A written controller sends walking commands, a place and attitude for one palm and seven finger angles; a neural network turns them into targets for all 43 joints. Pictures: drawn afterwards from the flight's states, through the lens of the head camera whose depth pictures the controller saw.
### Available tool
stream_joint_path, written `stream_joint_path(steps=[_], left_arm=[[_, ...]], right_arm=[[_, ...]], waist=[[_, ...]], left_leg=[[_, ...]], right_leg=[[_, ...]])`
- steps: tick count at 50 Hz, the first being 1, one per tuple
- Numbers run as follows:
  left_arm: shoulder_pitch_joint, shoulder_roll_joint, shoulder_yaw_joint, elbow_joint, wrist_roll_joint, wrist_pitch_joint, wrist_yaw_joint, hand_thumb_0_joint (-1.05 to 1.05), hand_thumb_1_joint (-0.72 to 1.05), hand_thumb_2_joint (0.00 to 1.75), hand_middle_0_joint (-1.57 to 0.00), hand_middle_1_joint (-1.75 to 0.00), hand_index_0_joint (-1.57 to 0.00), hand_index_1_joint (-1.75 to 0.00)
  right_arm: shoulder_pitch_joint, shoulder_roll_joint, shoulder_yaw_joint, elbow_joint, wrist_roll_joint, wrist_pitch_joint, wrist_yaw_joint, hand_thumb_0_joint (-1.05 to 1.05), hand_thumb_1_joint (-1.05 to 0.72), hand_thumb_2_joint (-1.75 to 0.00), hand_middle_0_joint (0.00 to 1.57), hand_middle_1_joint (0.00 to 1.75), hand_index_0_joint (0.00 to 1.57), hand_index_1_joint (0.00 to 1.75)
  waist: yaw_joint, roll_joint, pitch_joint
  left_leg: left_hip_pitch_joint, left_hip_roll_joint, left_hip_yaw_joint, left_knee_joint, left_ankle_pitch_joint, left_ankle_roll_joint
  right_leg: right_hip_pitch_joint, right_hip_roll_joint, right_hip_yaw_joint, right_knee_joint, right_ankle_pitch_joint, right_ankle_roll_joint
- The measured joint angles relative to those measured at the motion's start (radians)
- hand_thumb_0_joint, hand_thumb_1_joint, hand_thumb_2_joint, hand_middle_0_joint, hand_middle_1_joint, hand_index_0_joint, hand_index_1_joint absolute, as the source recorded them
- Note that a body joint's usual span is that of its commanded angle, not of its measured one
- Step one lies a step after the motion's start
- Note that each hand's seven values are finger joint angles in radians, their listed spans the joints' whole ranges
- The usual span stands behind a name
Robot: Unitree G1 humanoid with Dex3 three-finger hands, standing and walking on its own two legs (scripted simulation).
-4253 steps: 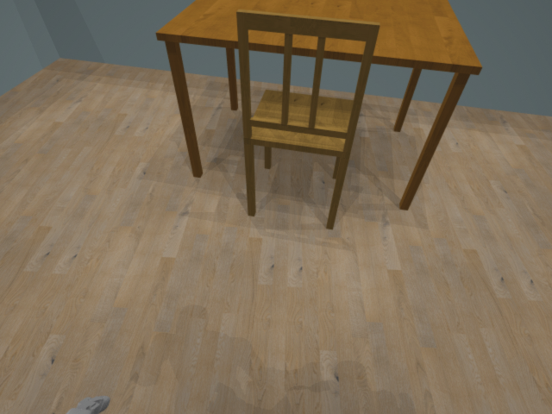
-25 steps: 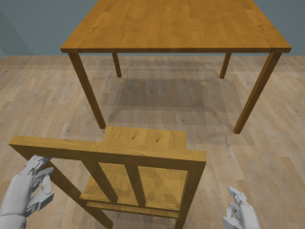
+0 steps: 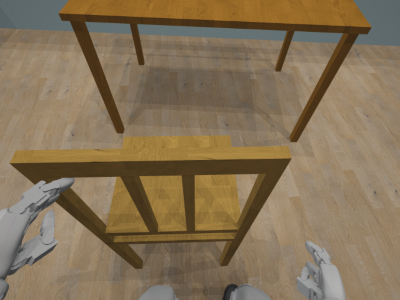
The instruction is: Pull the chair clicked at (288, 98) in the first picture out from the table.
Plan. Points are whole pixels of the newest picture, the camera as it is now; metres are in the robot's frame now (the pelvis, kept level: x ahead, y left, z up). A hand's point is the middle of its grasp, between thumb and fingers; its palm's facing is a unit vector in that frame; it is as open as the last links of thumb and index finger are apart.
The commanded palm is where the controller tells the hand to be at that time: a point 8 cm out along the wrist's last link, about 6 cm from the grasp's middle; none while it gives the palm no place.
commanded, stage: step back with the hand held close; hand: left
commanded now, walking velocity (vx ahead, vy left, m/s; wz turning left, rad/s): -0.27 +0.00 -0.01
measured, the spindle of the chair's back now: (143, 206) +0.29 +0.16 -0.05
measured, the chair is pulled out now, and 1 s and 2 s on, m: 0.55 0.55 0.55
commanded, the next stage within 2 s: stop stepping back and stand still in 0.54 s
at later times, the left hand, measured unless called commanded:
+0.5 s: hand out of the picture +0.13 +0.29 +0.14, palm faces +0.45 -0.78 -0.43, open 7.4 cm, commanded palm +0.06 +0.33 +0.19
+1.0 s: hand out of the picture +0.03 +0.26 +0.17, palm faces +0.25 -0.83 -0.50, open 7.4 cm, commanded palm -0.04 +0.33 +0.19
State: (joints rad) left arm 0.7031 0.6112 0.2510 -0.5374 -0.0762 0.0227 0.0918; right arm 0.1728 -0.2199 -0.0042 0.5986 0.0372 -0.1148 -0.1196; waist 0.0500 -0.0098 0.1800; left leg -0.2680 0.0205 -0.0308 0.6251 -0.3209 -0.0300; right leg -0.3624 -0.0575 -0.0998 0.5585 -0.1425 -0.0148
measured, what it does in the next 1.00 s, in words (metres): walks backwards: left foot, then right foot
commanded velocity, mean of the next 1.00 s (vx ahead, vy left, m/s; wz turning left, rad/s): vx -0.13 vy -0.02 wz -0.03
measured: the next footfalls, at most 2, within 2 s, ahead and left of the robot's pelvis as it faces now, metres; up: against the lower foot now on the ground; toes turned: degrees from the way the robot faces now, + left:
left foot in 0.50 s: -0.02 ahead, +0.14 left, +0.00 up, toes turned +6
right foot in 0.88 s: -0.22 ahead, -0.15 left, +0.00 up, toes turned -8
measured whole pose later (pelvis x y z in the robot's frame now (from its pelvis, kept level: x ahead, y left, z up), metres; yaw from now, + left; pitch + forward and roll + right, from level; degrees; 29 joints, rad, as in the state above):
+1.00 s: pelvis -0.18 +0.03 -0.01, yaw -1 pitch -2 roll -5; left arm 0.63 0.48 0.42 -0.66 -0.07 -0.17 0.11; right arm 0.25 -0.18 0.00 0.61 0.03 -0.07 -0.03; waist -0.05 0.05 0.07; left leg -0.54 0.07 -0.01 0.86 -0.36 0.02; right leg -0.10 -0.04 -0.10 0.54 -0.40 0.08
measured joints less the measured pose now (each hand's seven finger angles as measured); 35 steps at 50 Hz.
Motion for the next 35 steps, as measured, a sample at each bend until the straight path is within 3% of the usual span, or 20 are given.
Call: stream_joint_path(steps=[6, 9, 12, 14, 17, 22, 25, 26, 28, 30, 32, 35], left_arm=[[-0.028, 0.001, 0.059, -0.01, 0.031, -0.081, 0.022, 0.02, 0.89, 0.9, -0.33, -0.36, -0.45, -0.39], [-0.084, 0.004, 0.162, -0.082, 0.027, -0.142, 0.062, 0.02, 0.88, 0.9, -0.34, -0.36, -0.39, -0.37], [-0.152, -0.021, 0.274, -0.102, 0.033, -0.214, 0.09, 0.02, 0.88, 0.9, -0.3, -0.35, -0.33, -0.34], [-0.187, -0.064, 0.312, -0.051, 0.043, -0.245, 0.103, 0.02, 0.89, 0.9, -0.28, -0.34, -0.3, -0.33], [-0.234, -0.145, 0.299, 0.065, 0.051, -0.238, 0.108, 0.01, 0.89, 0.9, -0.25, -0.32, -0.26, -0.32], [-0.268, -0.259, 0.171, 0.178, 0.056, -0.165, 0.086, 0.01, 0.89, 0.9, -0.21, -0.31, -0.22, -0.3], [-0.233, -0.262, 0.121, 0.112, 0.054, -0.151, 0.066, 0.01, 0.89, 0.9, -0.21, -0.3, -0.22, -0.3], [-0.22, -0.247, 0.119, 0.072, 0.055, -0.157, 0.063, 0.02, 0.89, 0.9, -0.21, -0.3, -0.22, -0.3], [-0.186, -0.212, 0.132, -0.016, 0.063, -0.18, 0.064, 0.02, 0.89, 0.9, -0.21, -0.3, -0.22, -0.3], [-0.152, -0.171, 0.166, -0.085, 0.064, -0.208, 0.071, 0.02, 0.88, 0.9, -0.22, -0.3, -0.22, -0.3], [-0.13, -0.139, 0.213, -0.148, 0.052, -0.234, 0.077, 0.02, 0.88, 0.9, -0.22, -0.3, -0.22, -0.3], [-0.114, -0.111, 0.294, -0.2, 0.031, -0.279, 0.088, 0.02, 0.88, 0.9, -0.22, -0.3, -0.22, -0.3]], right_arm=[[0.046, -0.001, 0.018, 0.025, -0.025, -0.026, 0.0, 0.01, -0.9, -0.9, 0.2, 0.3, 0.2, 0.3], [0.084, 0.002, 0.014, 0.022, -0.022, -0.048, 0.005, 0.01, -0.9, -0.9, 0.2, 0.3, 0.2, 0.3], [0.095, 0.011, 0.008, 0.034, -0.017, -0.048, 0.017, 0.01, -0.9, -0.9, 0.2, 0.3, 0.2, 0.3], [0.095, 0.013, -0.004, 0.042, -0.011, -0.044, 0.026, 0.02, -0.9, -0.9, 0.2, 0.3, 0.21, 0.3], [0.085, 0.003, -0.023, 0.046, -0.011, -0.031, 0.044, 0.01, -0.9, -0.9, 0.2, 0.3, 0.21, 0.3], [0.032, -0.027, -0.018, 0.065, -0.023, 0.02, 0.065, 0.01, -0.9, -0.9, 0.2, 0.3, 0.2, 0.3], [0.019, -0.026, 0.005, 0.034, -0.027, 0.034, 0.062, 0.01, -0.91, -0.9, 0.2, 0.3, 0.2, 0.3], [0.012, -0.016, 0.008, 0.025, -0.031, 0.031, 0.061, 0.01, -0.91, -0.9, 0.2, 0.3, 0.2, 0.3], [0.014, -0.002, 0.007, 0.003, -0.041, 0.011, 0.06, 0.01, -0.91, -0.9, 0.2, 0.3, 0.2, 0.3], [0.032, 0.018, -0.013, 0.003, -0.052, -0.021, 0.061, 0.01, -0.91, -0.9, 0.2, 0.3, 0.2, 0.3], [0.053, 0.035, -0.03, 0.015, -0.049, -0.037, 0.072, 0.01, -0.9, -0.9, 0.2, 0.3, 0.2, 0.3], [0.062, 0.046, -0.04, 0.034, -0.032, -0.034, 0.088, 0.01, -0.9, -0.9, 0.2, 0.3, 0.2, 0.3]], waist=[[0.0, -0.01, -0.021], [-0.005, -0.005, -0.023], [-0.007, -0.002, -0.055], [-0.02, 0.019, -0.095], [-0.031, 0.048, -0.141], [-0.042, 0.035, -0.141], [-0.058, -0.006, -0.125], [-0.06, -0.038, -0.103], [-0.058, -0.06, -0.063], [-0.069, -0.031, -0.058], [-0.069, 0.001, -0.075], [-0.04, 0.029, -0.116]], left_leg=[[-0.04, 0.003, -0.006, -0.01, 0.007, 0.019], [-0.061, 0.003, -0.024, 0.002, 0.087, 0.008], [-0.077, 0.0, -0.013, 0.055, 0.034, 0.007], [-0.092, 0.014, 0.013, 0.089, -0.023, 0.015], [-0.124, 0.009, 0.043, 0.147, -0.151, 0.027], [-0.123, -0.017, 0.093, 0.263, -0.209, 0.036], [-0.053, -0.017, 0.109, 0.115, -0.201, 0.042], [-0.05, -0.025, 0.116, 0.072, -0.12, 0.049], [-0.06, -0.009, 0.117, 0.045, 0.032, 0.063], [-0.083, 0.027, 0.084, 0.047, 0.045, 0.065], [-0.099, 0.058, 0.055, 0.016, 0.06, 0.062], [-0.123, 0.093, 0.066, -0.034, 0.101, 0.061]], right_leg=[[-0.03, 0.011, 0.005, -0.013, -0.071, 0.018], [-0.035, 0.016, 0.005, 0.001, -0.047, 0.031], [-0.052, 0.016, 0.023, 0.045, -0.028, 0.018], [-0.068, 0.017, 0.035, 0.079, -0.066, 0.012], [-0.092, 0.006, 0.056, 0.088, -0.033, 0.006], [-0.11, -0.025, 0.081, 0.042, 0.056, 0.02], [-0.14, -0.028, 0.067, 0.009, 0.043, 0.029], [-0.151, -0.035, 0.072, 0.011, 0.016, 0.03], [-0.186, -0.011, 0.082, 0.132, -0.16, 0.039], [-0.227, 0.039, 0.086, 0.423, -0.261, 0.045], [-0.22, 0.073, 0.086, 0.619, -0.297, 0.04], [-0.157, 0.076, 0.084, 0.677, -0.314, 0.039]])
